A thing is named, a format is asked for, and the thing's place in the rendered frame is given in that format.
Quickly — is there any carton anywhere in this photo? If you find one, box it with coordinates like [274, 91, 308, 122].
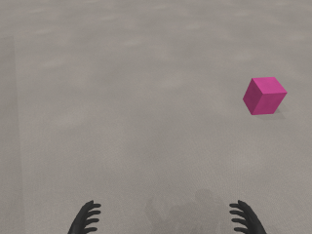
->
[243, 77, 287, 115]

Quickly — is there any right robot hand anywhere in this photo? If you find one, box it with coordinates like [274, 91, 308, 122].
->
[229, 200, 267, 234]

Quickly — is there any left robot hand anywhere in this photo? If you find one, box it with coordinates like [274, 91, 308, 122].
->
[67, 200, 101, 234]

